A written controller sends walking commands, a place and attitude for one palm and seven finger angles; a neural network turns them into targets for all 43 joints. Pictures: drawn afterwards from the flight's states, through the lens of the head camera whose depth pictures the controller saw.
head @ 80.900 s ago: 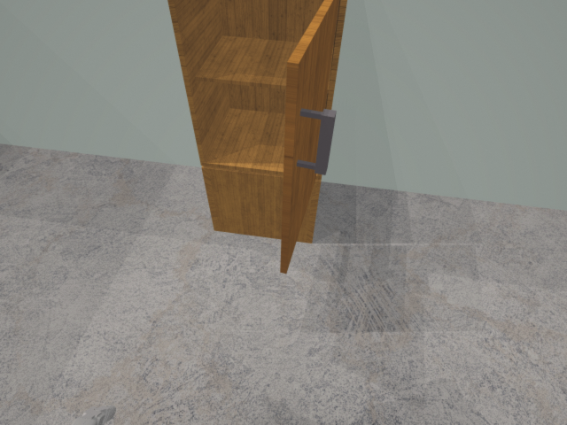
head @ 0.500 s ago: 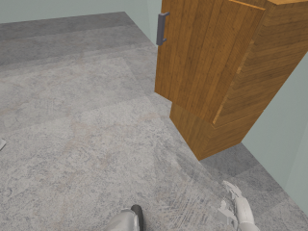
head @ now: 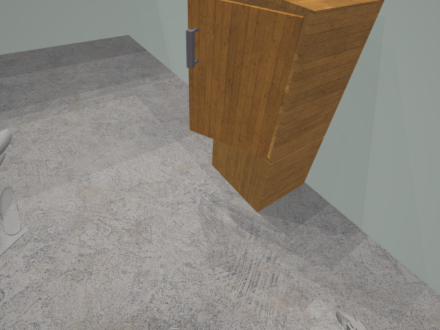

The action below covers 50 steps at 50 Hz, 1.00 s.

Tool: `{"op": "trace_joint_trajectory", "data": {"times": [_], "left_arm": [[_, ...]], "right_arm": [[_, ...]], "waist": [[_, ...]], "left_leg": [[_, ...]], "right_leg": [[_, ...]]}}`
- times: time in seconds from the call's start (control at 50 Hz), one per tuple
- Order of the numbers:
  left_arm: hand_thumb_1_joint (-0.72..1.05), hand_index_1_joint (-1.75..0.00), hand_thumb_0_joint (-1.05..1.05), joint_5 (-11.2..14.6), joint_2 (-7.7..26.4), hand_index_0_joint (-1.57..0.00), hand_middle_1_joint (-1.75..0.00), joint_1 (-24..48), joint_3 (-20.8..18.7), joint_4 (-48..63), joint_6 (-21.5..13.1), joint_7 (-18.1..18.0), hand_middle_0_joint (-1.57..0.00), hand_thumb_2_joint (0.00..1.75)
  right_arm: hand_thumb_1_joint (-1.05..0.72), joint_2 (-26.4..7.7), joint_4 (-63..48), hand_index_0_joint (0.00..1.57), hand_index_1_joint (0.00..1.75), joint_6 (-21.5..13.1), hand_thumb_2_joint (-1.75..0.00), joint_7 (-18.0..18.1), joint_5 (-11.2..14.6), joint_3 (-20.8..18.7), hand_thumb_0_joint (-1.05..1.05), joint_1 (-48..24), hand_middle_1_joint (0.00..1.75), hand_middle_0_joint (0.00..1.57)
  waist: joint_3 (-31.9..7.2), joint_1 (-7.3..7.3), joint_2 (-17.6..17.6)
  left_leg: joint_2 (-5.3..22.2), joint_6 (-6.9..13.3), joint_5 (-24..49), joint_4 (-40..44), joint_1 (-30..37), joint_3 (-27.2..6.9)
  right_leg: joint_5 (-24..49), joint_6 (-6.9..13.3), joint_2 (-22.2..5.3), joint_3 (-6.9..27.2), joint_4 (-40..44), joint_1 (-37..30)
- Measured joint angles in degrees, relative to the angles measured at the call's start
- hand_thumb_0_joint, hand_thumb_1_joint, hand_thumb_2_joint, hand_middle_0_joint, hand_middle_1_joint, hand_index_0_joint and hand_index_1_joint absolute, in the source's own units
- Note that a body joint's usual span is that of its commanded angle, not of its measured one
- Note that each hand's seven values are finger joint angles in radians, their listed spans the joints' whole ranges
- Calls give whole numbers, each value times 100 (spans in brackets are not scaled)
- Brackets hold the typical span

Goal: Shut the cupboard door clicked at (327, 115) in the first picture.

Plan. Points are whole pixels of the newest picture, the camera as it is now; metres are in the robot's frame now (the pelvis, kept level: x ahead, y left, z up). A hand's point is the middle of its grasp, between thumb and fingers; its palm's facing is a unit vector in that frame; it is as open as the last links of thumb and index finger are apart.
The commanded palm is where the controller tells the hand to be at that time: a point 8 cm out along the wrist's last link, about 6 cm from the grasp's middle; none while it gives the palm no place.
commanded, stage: stop stepping back and stand still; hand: left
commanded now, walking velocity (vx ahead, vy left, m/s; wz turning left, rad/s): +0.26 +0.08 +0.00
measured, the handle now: (193, 47) +1.05 +0.15 +0.08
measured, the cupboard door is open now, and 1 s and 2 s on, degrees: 27 27 27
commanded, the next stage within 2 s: let the arm hang, fingers relaxed in 1.06 s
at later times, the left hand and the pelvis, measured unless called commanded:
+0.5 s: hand out of the picture +0.20 +0.31 +0.20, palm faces +0.45 -0.74 -0.50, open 7.4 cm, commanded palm +0.14 +0.34 +0.19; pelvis +0.00 +0.04 +0.00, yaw +0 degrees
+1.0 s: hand (3, 192) +0.25 +0.32 +0.18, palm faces +0.41 -0.78 -0.47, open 7.4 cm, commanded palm +0.18 +0.36 +0.19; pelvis +0.03 +0.06 +0.01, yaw -1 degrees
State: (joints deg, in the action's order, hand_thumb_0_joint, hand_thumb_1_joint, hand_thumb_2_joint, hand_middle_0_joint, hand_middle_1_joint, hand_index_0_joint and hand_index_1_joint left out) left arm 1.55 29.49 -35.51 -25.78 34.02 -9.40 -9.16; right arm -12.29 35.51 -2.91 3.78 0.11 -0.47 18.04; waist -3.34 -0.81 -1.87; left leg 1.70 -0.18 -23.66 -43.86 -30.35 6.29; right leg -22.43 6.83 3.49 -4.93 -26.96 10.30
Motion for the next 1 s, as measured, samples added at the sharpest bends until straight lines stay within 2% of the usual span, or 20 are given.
{"op": "trace_joint_trajectory", "data": {"times": [0.02,0.06,0.12,0.2,0.26,0.28,0.34,0.4,0.44,0.5,0.52,0.56,0.6,0.66,0.74,0.82,0.92,1.0], "left_arm": [[88,-30,2,-2,-84,-22,-30,154,-14,-100,-65,11,-22,89],[88,-30,2,-14,-208,-22,-30,372,-34,-421,-174,-21,-22,89],[88,-30,1,-13,-491,-22,-30,524,-11,-893,-150,-85,-22,89],[88,-30,1,-70,-867,-21,-30,819,301,-1186,-40,-161,-21,89],[89,-30,2,-100,-917,-21,-30,988,576,-990,-7,-175,-21,89],[89,-30,2,-82,-882,-21,-30,981,601,-829,-22,-171,-21,89],[88,-30,2,-27,-541,-21,-30,819,319,-523,-123,-169,-21,89],[88,-30,2,6,-174,-21,-30,579,-37,-363,-151,-97,-21,89],[88,-30,2,34,-58,-21,-30,487,-181,-247,-151,-78,-22,89],[88,-30,2,73,-34,-21,-30,342,-272,-162,-177,-85,-21,89],[89,-30,2,78,-34,-21,-30,302,-283,-189,-179,-86,-21,89],[89,-30,2,67,-219,-21,-30,338,-138,-376,-148,-76,-21,89],[89,-30,1,70,-425,-21,-30,388,77,-586,-64,-86,-21,89],[88,-30,1,40,-688,-21,-30,392,331,-753,69,-127,-21,89],[88,-30,2,13,-735,-21,-30,326,382,-560,74,-159,-22,89],[88,-30,2,-1,-560,-21,-30,421,244,-365,-20,-167,-22,89],[88,-30,2,-7,-432,-21,-30,596,55,-392,-218,-153,-22,89],[89,-30,2,51,-438,-21,-30,439,96,-535,-188,-109,-21,89]], "right_arm": [[-90,-78,199,20,30,29,-90,-2,-36,-33,1,-90,30,20],[-90,-106,478,20,30,120,-90,-6,-40,-81,1,-86,30,20],[-90,-70,547,20,30,161,-90,30,-2,-85,1,128,30,20],[-90,-85,505,20,30,12,-90,148,-37,-55,1,186,30,20],[-90,-108,414,20,30,-125,-90,227,-71,-30,1,103,30,20],[-90,-132,330,20,30,-171,-90,245,-70,-24,1,55,30,20],[-90,131,212,20,30,-175,-90,239,-62,27,1,-296,30,20],[-90,421,103,20,30,-211,-90,127,-94,151,1,-420,30,20],[-90,513,54,20,30,-234,-90,24,-80,237,1,-425,30,20],[-90,527,-49,20,30,-212,-90,-86,-32,330,1,-403,30,20],[-90,519,-77,20,30,-198,-90,-110,-11,347,1,-399,30,20],[-90,419,-28,20,30,-137,-90,-133,19,330,1,-456,30,20],[-90,301,61,20,30,-70,-90,-137,50,272,1,-477,30,20],[-90,146,185,20,30,38,-90,-96,73,189,1,-493,30,20],[-90,18,160,20,30,49,-90,30,30,126,1,-491,30,20],[-90,78,101,20,30,-4,-90,102,26,79,1,-502,30,20],[-90,101,-105,20,30,-131,-90,43,56,93,1,-623,30,20],[-90,130,-215,20,30,-56,-90,-18,94,122,1,-735,30,20]], "waist": [[92,60,104],[49,89,142],[-256,111,51],[-312,95,-17],[-174,5,-21],[-118,-30,20],[164,-124,-231],[257,-184,-259],[293,-130,-175],[313,-15,-3],[304,24,13],[325,55,242],[286,61,372],[266,110,334],[380,73,149],[359,123,-121],[335,22,17],[322,-76,154]], "left_leg": [[32,-39,65,-725,-225,-177],[72,-79,235,-1574,-420,-327],[222,-58,469,-1777,-339,-346],[416,37,335,-779,305,-257],[444,77,334,428,1058,-123],[444,89,363,844,1308,-119],[328,-89,589,747,1338,25],[371,-110,652,949,1459,49],[438,-131,711,1094,1528,35],[527,-189,611,992,1507,43],[516,-206,525,874,1468,68],[606,-196,351,639,1392,8],[493,-120,139,402,1285,-164],[211,-54,-157,19,1169,-283],[67,33,587,938,1494,-254],[4,108,503,1095,1673,-137],[82,97,555,1226,1647,-140],[92,110,573,1256,1598,-78]], "right_leg": [[426,-25,21,-33,-157,90],[531,-122,-20,-51,-298,117],[421,-194,-175,10,-236,118],[480,-292,-411,-4,-239,168],[333,-412,-528,-98,-522,270],[227,-460,-533,-121,-741,374],[-395,-526,-519,186,-1779,806],[-306,-619,-378,106,-2299,1140],[4,-673,-334,-37,-1930,1122],[503,-721,-298,-180,-912,798],[620,-671,-310,-152,-611,665],[637,-436,-225,-204,-604,637],[559,-377,-238,-249,-654,644],[544,-408,-322,-207,-560,560],[442,-505,-386,-213,-633,442],[510,-588,-428,-83,-497,310],[647,-582,-327,-87,-115,227],[713,-597,-316,-26,-57,289]]}}
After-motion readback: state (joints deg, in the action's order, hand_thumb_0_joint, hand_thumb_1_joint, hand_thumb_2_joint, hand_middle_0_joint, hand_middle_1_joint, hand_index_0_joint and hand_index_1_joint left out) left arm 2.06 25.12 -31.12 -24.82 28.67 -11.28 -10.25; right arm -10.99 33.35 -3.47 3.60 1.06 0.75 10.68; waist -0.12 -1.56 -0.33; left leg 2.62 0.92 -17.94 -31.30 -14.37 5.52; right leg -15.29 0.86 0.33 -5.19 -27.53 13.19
